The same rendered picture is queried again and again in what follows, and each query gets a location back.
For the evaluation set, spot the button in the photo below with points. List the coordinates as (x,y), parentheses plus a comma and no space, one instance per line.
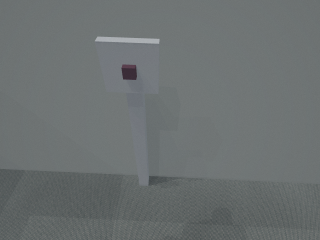
(129,72)

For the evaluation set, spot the panel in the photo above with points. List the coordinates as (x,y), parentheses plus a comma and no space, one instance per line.
(113,52)

